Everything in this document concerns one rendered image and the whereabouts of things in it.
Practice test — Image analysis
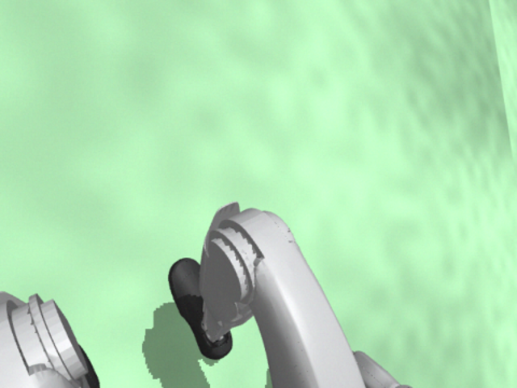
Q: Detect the right robot hand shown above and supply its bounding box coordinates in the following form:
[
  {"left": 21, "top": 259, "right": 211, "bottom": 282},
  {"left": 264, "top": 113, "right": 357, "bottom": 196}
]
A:
[{"left": 352, "top": 351, "right": 400, "bottom": 388}]

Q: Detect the right robot foot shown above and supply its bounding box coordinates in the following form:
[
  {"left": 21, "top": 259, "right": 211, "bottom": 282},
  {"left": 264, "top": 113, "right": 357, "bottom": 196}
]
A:
[{"left": 169, "top": 258, "right": 233, "bottom": 360}]

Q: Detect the left robot foot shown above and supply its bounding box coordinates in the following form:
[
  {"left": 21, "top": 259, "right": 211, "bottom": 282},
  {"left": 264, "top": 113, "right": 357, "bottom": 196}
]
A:
[{"left": 79, "top": 345, "right": 100, "bottom": 388}]

